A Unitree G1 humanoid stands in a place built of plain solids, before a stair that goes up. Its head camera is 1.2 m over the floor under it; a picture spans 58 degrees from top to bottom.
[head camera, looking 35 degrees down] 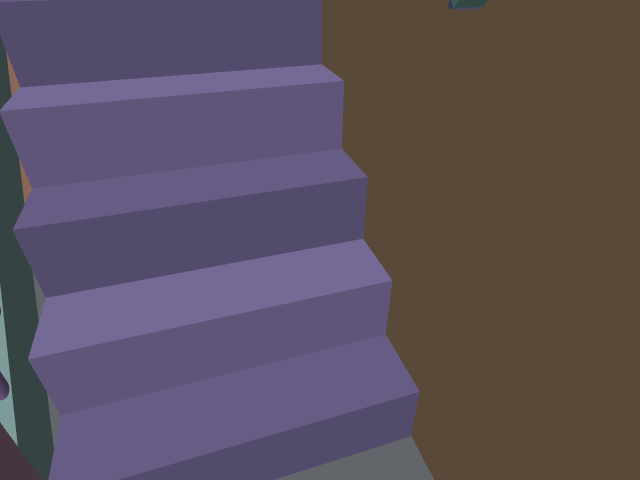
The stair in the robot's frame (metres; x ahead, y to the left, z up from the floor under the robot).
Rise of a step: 0.21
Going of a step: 0.21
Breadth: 0.90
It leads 18 degrees to the left of straight ahead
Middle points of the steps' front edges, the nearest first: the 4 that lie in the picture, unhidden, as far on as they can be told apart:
0.57 0.16 0.21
0.78 0.23 0.43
0.98 0.29 0.64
1.18 0.36 0.85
